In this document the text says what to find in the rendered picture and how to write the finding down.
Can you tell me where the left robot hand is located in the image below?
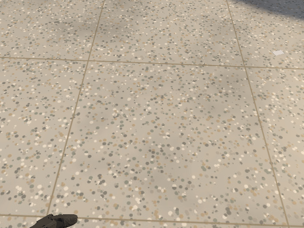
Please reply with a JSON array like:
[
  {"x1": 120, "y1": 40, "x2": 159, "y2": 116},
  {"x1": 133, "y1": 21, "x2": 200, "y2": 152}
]
[{"x1": 29, "y1": 214, "x2": 78, "y2": 228}]

